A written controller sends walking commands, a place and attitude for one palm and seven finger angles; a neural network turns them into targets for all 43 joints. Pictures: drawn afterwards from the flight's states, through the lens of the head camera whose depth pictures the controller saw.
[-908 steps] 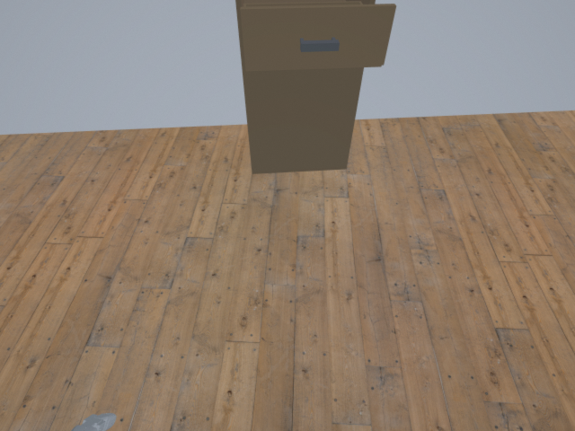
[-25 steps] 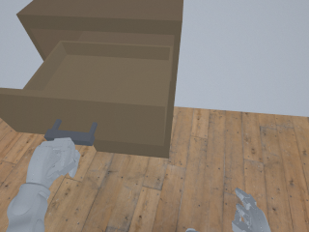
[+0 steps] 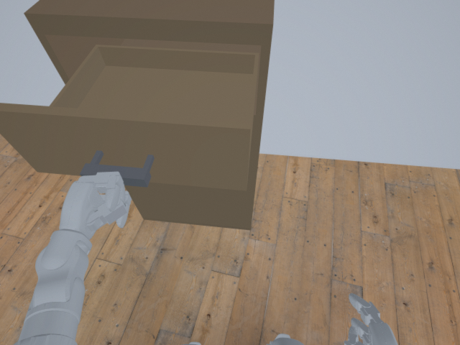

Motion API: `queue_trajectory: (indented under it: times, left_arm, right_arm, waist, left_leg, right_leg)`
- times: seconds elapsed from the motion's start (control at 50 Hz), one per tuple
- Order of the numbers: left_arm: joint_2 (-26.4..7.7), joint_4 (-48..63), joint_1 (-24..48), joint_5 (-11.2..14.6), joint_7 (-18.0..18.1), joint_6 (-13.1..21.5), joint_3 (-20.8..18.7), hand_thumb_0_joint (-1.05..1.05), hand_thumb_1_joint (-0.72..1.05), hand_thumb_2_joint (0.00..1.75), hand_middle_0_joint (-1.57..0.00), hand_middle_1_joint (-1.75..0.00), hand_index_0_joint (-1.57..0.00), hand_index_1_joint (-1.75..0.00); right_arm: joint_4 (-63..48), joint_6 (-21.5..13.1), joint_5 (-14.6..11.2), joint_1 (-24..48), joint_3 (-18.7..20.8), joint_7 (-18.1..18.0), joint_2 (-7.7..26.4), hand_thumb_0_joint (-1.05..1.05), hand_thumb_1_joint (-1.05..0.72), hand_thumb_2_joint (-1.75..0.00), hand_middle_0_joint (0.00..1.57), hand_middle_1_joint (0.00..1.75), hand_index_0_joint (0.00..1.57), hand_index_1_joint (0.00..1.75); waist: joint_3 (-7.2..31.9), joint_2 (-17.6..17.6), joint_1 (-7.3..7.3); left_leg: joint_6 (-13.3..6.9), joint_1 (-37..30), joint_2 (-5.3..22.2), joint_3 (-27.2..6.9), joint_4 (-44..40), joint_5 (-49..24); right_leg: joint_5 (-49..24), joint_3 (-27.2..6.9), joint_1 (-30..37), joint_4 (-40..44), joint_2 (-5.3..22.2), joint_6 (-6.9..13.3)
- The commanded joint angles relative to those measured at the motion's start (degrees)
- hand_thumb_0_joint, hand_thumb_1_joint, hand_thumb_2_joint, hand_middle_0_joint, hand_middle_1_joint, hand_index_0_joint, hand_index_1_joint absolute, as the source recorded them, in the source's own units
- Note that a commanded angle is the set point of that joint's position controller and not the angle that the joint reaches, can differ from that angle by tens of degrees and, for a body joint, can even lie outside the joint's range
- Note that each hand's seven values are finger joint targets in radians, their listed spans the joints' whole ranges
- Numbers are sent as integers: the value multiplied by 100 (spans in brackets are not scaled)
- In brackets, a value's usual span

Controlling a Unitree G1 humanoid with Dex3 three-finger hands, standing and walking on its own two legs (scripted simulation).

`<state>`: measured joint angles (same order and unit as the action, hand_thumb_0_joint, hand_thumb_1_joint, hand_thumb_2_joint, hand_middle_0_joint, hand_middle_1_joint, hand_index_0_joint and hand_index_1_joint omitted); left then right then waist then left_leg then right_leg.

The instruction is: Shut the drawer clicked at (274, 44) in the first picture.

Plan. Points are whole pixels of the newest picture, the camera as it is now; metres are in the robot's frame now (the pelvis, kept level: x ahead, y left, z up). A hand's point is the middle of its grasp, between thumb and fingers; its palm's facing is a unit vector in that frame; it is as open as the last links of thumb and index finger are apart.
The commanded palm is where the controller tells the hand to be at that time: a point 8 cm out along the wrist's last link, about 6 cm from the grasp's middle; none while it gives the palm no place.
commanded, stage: push the drawer shut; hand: left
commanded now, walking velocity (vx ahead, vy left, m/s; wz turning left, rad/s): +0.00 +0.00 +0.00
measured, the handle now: (120, 166) +0.41 +0.22 +0.07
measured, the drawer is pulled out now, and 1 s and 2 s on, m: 0.24 0.12 0.01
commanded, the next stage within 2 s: none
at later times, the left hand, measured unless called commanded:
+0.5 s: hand (135, 177) +0.38 +0.19 +0.06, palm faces -0.06 -1.00 -0.04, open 3.1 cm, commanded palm +0.37 +0.24 +0.07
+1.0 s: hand (143, 151) +0.44 +0.19 +0.07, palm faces -0.08 -1.00 -0.02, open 3.2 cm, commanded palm +0.43 +0.24 +0.07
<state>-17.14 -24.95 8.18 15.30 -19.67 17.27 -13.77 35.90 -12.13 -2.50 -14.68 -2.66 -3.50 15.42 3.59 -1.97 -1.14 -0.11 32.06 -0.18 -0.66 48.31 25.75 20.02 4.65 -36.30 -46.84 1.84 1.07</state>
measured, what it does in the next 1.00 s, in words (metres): stands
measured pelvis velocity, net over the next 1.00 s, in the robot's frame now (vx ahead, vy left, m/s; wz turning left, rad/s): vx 0.00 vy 0.00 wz -0.03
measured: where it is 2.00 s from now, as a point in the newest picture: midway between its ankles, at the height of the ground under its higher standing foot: outside the picture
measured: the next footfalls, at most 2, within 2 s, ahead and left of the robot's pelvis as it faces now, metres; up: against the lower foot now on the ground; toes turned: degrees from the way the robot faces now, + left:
none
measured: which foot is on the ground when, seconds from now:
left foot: down 0.00-1.00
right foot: down 0.00-1.00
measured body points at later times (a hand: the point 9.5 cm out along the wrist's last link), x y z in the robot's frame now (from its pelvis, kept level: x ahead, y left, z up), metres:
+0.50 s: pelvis +0.00 +0.00 +0.00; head +0.07 -0.01 +0.44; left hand +0.38 +0.24 +0.07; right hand +0.10 -0.26 -0.11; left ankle -0.02 +0.12 -0.70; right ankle +0.03 -0.11 -0.70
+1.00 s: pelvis +0.00 +0.00 +0.00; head +0.09 +0.00 +0.44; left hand +0.44 +0.24 +0.07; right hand +0.05 -0.27 -0.12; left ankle -0.02 +0.12 -0.70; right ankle +0.03 -0.11 -0.70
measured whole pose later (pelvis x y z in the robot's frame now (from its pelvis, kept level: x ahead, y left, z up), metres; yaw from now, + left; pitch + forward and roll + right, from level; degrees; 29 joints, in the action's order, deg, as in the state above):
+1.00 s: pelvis +0.00 +0.00 +0.00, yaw -2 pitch +15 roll -1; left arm -23.6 -56.4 37.3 10.6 -20.0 22.4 -19.3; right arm 37.2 -2.5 -1.7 -19.6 -2.0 -2.0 16.2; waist 3.9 -0.7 -5.2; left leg -0.4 38.7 0.7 0.5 49.8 25.9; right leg 19.0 3.5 -43.1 -47.3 0.8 1.0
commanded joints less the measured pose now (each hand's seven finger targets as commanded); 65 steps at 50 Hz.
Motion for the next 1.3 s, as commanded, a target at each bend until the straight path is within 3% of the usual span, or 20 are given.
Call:
queue_trajectory:
  times: [0.0, 0.14, 0.2, 0.22, 0.3, 0.34, 0.42, 0.5, 0.62, 0.7, 0.78, 0.82, 0.84, 1.08, 1.12, 1.18, 1.2, 1.24, 1.26, 1.28]
  left_arm:
    - [-1074, 1080, 1998, 69, 107, 427, -339, 0, 90, 90, -140, -160, -140, -160]
    - [-991, 661, 2511, -48, 178, 520, -200, 0, 90, 90, -140, -160, -140, -160]
    - [-1012, 660, 2900, -79, 175, 574, -139, 0, 90, 90, -140, -160, -140, -160]
    - [-1077, 552, 2935, -96, 202, 579, -180, 0, 90, 90, -140, -160, -140, -160]
    - [-1169, 264, 3065, -108, 185, 617, -297, 0, 90, 90, -140, -160, -140, -160]
    - [-1188, -26, 3424, -119, 178, 621, -273, 0, 90, 90, -140, -160, -140, -160]
    - [-1344, -452, 3982, -158, 152, 665, -345, 0, 90, 90, -140, -160, -140, -160]
    - [-1442, -669, 4250, -155, 83, 709, -444, 0, 90, 90, -140, -160, -140, -160]
    - [-1809, -1282, 4524, -180, 21, 736, -727, 0, 90, 90, -140, -160, -140, -160]
    - [-1828, -1423, 4691, -226, 1, 800, -748, 0, 90, 90, -140, -160, -140, -160]
    - [-1892, -1537, 4906, -247, -5, 825, -768, 0, 90, 90, -140, -160, -140, -160]
    - [-1744, -1551, 5099, -277, -3, 847, -620, 0, 90, 90, -140, -160, -140, -160]
    - [-1884, -1755, 5111, -284, 18, 823, -755, 0, 90, 90, -140, -160, -140, -160]
    - [-2047, -2196, 6092, -470, 51, 930, -714, 0, 90, 90, -140, -160, -140, -160]
    - [-1970, -2332, 6363, -482, 73, 919, -613, 0, 90, 90, -140, -160, -140, -160]
    - [-2195, -2400, 6551, -547, 110, 930, -788, 0, 90, 90, -140, -160, -140, -160]
    - [-2181, -2425, 6549, -579, 114, 943, -760, 0, 90, 90, -140, -160, -140, -160]
    - [-2195, -2506, 6609, -604, 125, 946, -766, 0, 90, 90, -140, -160, -140, -160]
    - [-2065, -2564, 6662, -622, 133, 935, -665, 0, 90, 90, -140, -160, -140, -160]
    - [-2112, -2557, 6804, -629, 163, 943, -691, 0, 90, 90, -140, -160, -140, -160]
  right_arm:
    - [-757, -214, 14, 66, 328, -39, 772, 0, -90, -90, 20, 30, 20, 30]
    - [-688, -56, 26, -103, 341, -7, 783, 0, -90, -90, 20, 30, 20, 30]
    - [-654, -7, 12, -116, 349, 4, 772, 0, -90, -90, 20, 30, 20, 30]
    - [-633, 20, 22, -168, 355, 7, 797, 0, -90, -90, 20, 30, 20, 30]
    - [-633, 110, 32, -206, 347, 20, 791, 0, -90, -90, 20, 30, 20, 30]
    - [-566, 177, 24, -243, 333, 12, 805, 0, -90, -90, 20, 30, 20, 30]
    - [-512, 270, 26, -336, 334, -3, 841, 0, -90, -90, 20, 30, 20, 30]
    - [-493, 348, 43, -433, 347, 16, 831, 0, -90, -90, 20, 30, 20, 30]
    - [-466, 501, 64, -589, 339, 30, 895, 0, -90, -90, 20, 30, 20, 30]
    - [-470, 580, 65, -676, 361, 57, 885, 0, -90, -90, 20, 30, 20, 30]
    - [-446, 666, 76, -795, 382, 71, 913, 0, -90, -90, 20, 30, 20, 30]
    - [-456, 695, 92, -828, 377, 84, 902, 0, -90, -90, 20, 30, 20, 30]
    - [-408, 728, 89, -882, 380, 87, 922, 0, -90, -90, 20, 30, 20, 30]
    - [-286, 912, 135, -1121, 381, 122, 955, 0, -90, -90, 20, 30, 20, 30]
    - [-259, 934, 144, -1185, 369, 138, 964, 0, -90, -90, 20, 30, 20, 30]
    - [-247, 970, 172, -1273, 378, 146, 993, 0, -90, -90, 20, 30, 20, 30]
    - [-249, 980, 169, -1275, 376, 155, 982, 0, -90, -90, 20, 30, 20, 30]
    - [-241, 1019, 190, -1352, 377, 164, 995, 0, -90, -90, 20, 30, 20, 30]
    - [-238, 1032, 196, -1352, 371, 176, 981, 0, -90, -90, 20, 30, 20, 30]
    - [-208, 1042, 203, -1378, 381, 180, 994, 0, -90, -90, 20, 30, 20, 30]
  waist:
    - [1573, -15, -155]
    - [1640, 124, -249]
    - [1676, -205, -298]
    - [1653, 11, -329]
    - [1793, -87, -268]
    - [1604, 83, -379]
    - [1649, 54, -419]
    - [2035, -56, -400]
    - [1976, 119, -422]
    - [2119, -73, -418]
    - [2262, 42, -482]
    - [2219, -185, -512]
    - [2174, 53, -540]
    - [2371, -394, -706]
    - [2256, -245, -818]
    - [2492, -300, -808]
    - [2525, -464, -794]
    - [2580, -327, -831]
    - [2566, -524, -849]
    - [2504, -386, -893]
  left_leg:
    - [-21, -172, -32, -103, -832, -1193]
    - [-48, -142, -30, -79, -836, -1267]
    - [-33, -257, -37, -60, -823, -1289]
    - [-53, -193, -23, -83, -805, -1280]
    - [-50, -141, -48, -24, -815, -1320]
    - [-68, -13, -39, -22, -800, -1143]
    - [-81, -5, -34, -45, -771, -1121]
    - [-72, -58, -52, 0, -700, -1357]
    - [-97, 220, -32, 39, -625, -1379]
    - [-81, 164, -26, 46, -610, -1505]
    - [-95, 161, -2, 44, -569, -1610]
    - [-96, 94, -7, 29, -555, -1693]
    - [-107, 170, 8, 41, -551, -1599]
    - [-89, 75, 35, -45, -432, -1667]
    - [-102, 64, 54, -103, -408, -1649]
    - [-101, 110, 45, -87, -364, -1635]
    - [-85, 48, 44, -96, -355, -1684]
    - [-87, -7, 66, -136, -307, -1914]
    - [-77, -34, 63, -120, -289, -1892]
    - [-77, -3, 80, -152, -283, -1828]
  right_leg:
    - [-843, -309, 1290, 592, -77, 9]
    - [-976, -334, 1306, 584, -101, -2]
    - [-1034, -352, 1227, 593, -94, 15]
    - [-1006, -341, 1224, 587, -113, 6]
    - [-1142, -401, 1398, 589, -103, 12]
    - [-976, -410, 1265, 632, -119, -13]
    - [-931, -408, 1158, 601, -130, 6]
    - [-1275, -456, 1360, 541, -122, 4]
    - [-1383, -497, 1387, 507, -137, 3]
    - [-1508, -473, 1337, 451, -142, 17]
    - [-1624, -467, 1316, 416, -170, 1]
    - [-1652, -442, 1179, 370, -188, 29]
    - [-1583, -447, 1184, 417, -196, 6]
    - [-1447, -407, 740, 299, -242, 31]
    - [-1369, -358, 563, 279, -278, 31]
    - [-1370, -398, 625, 272, -273, 14]
    - [-1367, -391, 576, 247, -274, 32]
    - [-1505, -358, 525, 197, -302, 28]
    - [-1458, -360, 420, 199, -296, 30]
    - [-1389, -343, 358, 208, -299, 22]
